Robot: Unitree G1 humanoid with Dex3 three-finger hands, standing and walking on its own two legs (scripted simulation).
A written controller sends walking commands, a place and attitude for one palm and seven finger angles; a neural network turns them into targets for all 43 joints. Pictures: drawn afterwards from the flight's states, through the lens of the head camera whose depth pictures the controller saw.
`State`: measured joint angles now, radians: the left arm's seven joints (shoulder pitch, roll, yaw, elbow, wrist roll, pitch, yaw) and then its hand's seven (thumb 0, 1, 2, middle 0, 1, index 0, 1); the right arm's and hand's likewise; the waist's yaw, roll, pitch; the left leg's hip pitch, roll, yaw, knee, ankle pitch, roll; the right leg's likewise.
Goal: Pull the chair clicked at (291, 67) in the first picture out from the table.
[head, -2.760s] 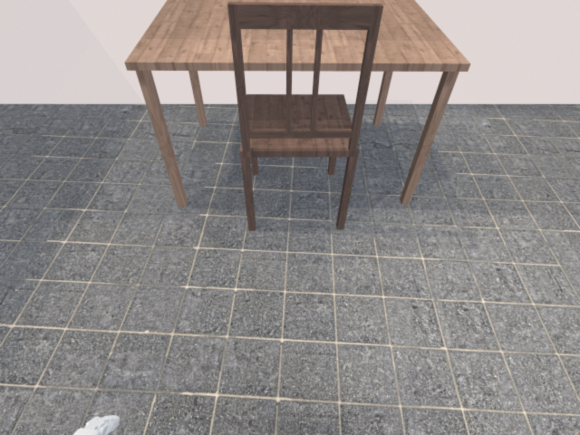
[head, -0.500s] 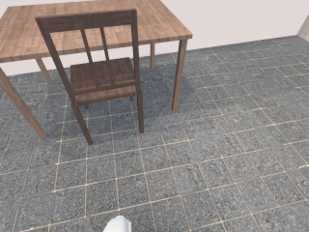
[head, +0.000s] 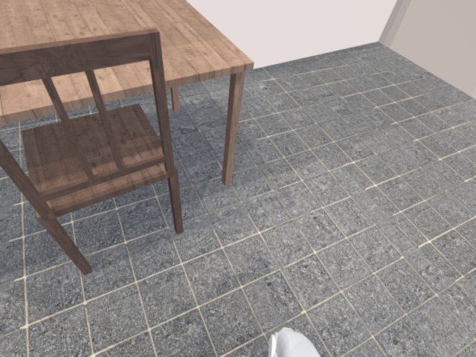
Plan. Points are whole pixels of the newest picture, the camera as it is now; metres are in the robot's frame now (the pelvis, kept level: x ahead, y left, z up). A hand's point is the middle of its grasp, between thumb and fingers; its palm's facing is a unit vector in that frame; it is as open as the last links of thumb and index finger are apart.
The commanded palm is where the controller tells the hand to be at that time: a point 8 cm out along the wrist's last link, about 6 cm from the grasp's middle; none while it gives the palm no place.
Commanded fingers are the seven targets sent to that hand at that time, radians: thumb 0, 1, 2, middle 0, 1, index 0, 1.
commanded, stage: walk to a spot facing it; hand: left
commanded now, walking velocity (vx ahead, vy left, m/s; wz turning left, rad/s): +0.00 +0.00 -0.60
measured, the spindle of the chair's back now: (72, 135) +0.60 +0.47 -0.07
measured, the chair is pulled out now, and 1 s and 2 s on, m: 0.00 0.00 0.00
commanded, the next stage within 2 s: turn to face it in 0.18 s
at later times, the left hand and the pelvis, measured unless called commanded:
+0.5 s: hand (172, 311) +0.23 +0.14 -0.17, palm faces -0.18 -0.96 -0.21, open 7.4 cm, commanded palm none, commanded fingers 0.00 0.90 0.90 -0.20 -0.30 -0.20 -0.30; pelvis +0.10 -0.02 -0.01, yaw -10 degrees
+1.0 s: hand (115, 338) +0.17 +0.23 -0.17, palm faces +0.12 -0.96 -0.25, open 7.4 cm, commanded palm none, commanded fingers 0.00 0.90 0.90 -0.20 -0.30 -0.20 -0.30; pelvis +0.11 +0.01 +0.00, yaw +5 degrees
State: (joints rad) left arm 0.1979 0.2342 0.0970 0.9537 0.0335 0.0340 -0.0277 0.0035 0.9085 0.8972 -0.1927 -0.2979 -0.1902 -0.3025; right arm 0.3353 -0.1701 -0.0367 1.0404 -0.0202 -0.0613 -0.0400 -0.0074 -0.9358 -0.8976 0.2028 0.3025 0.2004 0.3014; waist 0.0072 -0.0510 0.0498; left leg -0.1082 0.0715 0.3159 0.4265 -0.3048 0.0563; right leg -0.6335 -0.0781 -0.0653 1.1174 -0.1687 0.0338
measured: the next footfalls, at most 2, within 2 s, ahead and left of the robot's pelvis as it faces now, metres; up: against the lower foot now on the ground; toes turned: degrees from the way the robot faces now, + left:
right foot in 0.24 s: +0.16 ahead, -0.12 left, +0.00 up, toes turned -15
left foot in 0.64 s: +0.17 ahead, +0.10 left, +0.00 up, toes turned +2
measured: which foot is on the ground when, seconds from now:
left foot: down 0.00-0.24, up 0.26-0.62, down 0.64-1.00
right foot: up 0.00-0.22, down 0.24-0.64, up 0.66-1.00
